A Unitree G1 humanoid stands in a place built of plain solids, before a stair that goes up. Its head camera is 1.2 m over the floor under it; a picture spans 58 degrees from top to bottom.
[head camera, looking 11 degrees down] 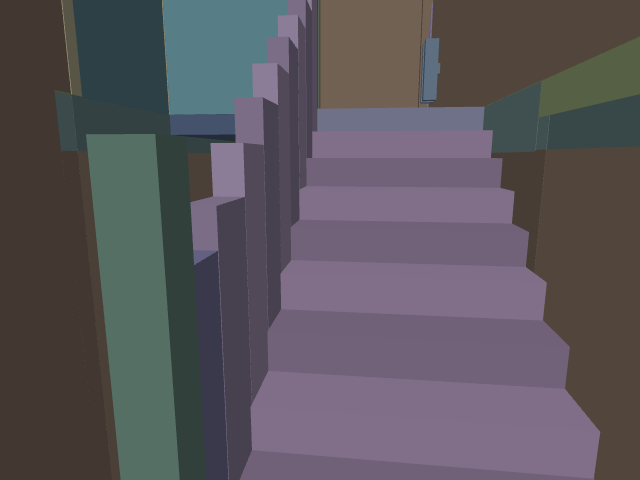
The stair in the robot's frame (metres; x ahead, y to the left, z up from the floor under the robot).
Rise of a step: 0.17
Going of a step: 0.26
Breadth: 1.14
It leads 7 degrees to the right of straight ahead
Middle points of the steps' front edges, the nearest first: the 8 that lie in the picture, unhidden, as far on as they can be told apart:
1.30 -0.32 0.34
1.56 -0.35 0.51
1.82 -0.39 0.68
2.08 -0.42 0.85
2.33 -0.45 1.02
2.59 -0.48 1.19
2.85 -0.51 1.36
3.11 -0.55 1.53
